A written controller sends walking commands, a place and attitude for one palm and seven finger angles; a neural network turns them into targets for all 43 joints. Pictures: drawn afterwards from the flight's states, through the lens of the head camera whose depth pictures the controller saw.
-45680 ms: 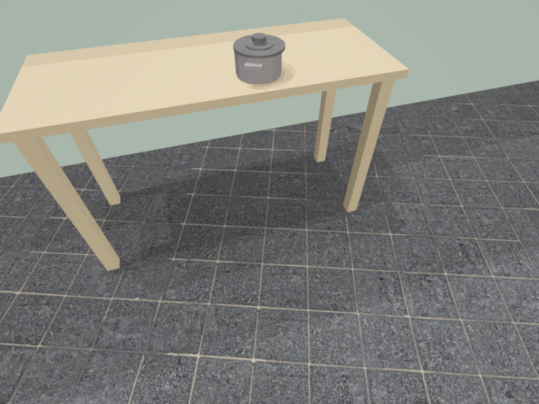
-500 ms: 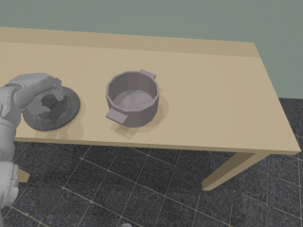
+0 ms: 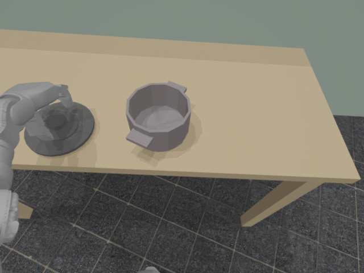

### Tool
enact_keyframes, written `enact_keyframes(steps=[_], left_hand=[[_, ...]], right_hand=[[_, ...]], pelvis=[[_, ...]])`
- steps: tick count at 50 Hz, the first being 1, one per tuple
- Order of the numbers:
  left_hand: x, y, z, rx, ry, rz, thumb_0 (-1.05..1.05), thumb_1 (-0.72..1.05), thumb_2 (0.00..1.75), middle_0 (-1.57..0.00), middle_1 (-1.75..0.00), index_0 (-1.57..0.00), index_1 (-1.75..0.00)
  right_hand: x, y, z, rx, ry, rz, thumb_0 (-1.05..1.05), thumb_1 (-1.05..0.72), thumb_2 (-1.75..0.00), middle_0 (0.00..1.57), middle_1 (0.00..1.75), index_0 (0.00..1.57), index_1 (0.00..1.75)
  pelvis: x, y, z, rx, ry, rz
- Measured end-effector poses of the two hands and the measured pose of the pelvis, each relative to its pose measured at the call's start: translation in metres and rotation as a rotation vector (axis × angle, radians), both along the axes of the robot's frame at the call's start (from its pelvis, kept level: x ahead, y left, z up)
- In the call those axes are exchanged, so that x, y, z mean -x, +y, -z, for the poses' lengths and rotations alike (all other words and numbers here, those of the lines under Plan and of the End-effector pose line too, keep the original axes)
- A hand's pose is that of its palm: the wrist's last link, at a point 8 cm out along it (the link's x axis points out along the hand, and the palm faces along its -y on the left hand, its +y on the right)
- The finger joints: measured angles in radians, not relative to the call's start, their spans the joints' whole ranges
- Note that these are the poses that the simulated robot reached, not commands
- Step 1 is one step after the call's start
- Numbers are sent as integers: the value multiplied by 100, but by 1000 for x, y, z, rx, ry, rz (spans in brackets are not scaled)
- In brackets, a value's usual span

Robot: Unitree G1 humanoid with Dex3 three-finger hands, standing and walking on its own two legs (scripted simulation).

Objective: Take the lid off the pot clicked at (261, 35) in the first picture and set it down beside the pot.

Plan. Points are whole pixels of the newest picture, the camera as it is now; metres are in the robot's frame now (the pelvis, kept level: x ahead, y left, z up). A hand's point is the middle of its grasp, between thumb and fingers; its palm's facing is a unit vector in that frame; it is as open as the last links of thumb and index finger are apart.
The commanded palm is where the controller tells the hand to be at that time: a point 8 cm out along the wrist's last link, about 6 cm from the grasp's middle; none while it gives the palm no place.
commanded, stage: open the fingers wide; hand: left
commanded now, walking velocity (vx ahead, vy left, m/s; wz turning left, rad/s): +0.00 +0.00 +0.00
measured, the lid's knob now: (56, 121) +0.45 +0.30 +0.02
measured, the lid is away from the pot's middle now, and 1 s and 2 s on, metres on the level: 0.24 0.24 0.24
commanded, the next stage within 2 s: raise the empty hand in 0.14 s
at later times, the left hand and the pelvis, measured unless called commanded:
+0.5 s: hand (37, 108) +0.44 +0.31 +0.08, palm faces -0.42 -0.10 -0.90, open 11.0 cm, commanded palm +0.46 +0.30 +0.15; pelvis +0.01 +0.00 +0.00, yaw +0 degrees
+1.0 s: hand (30, 89) +0.45 +0.30 +0.13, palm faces -0.38 -0.08 -0.92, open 11.0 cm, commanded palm +0.46 +0.30 +0.20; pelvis +0.01 +0.00 +0.01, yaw +1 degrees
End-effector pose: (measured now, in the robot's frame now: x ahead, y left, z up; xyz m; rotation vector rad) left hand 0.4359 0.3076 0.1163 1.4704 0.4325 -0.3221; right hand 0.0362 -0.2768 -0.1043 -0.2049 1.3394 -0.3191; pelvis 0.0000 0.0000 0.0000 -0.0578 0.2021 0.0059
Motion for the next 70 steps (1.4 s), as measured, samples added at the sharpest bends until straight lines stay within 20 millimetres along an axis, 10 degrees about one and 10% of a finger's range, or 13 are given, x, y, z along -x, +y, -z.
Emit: enact_keyframes(steps=[16, 70], left_hand=[[-7, -3, 3, 3, 0, 9, 0, 3, 58, -34, -91, -34, -90], [-13, -6, -113, -60, -118, -59, 0, 2, 59, -35, -90, -34, -89]], right_hand=[[-3, 4, 0, -3, -3, 5, 1, -90, -90, 20, 30, 20, 30], [-42, 0, -9, -52, -85, -58, 1, -90, -90, 20, 30, 20, 30]], pelvis=[[-2, 3, 0, -1, 5, 4], [-7, -5, -14, -16, -66, -24]])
